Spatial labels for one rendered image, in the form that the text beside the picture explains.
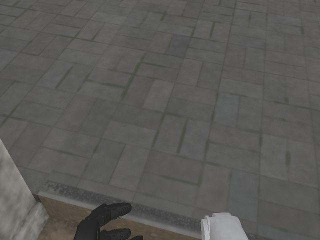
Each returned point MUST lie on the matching robot left hand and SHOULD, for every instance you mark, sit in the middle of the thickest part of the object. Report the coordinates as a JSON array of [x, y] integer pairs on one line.
[[89, 228]]

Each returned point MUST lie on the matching robot right thigh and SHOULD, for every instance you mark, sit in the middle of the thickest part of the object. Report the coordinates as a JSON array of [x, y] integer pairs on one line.
[[222, 226]]

